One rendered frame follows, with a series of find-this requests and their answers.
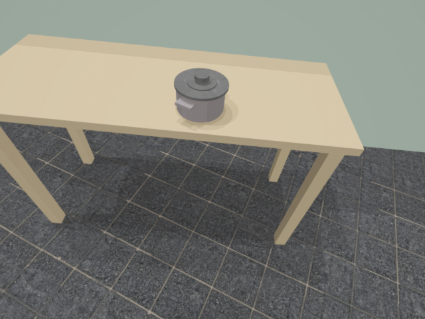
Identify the lid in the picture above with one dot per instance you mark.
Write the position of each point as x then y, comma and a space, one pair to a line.
186, 85

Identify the knob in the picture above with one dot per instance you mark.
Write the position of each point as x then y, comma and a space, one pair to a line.
202, 76

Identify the pot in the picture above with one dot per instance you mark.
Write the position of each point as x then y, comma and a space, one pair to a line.
199, 111

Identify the table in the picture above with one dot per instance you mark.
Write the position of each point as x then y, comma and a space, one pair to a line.
81, 84

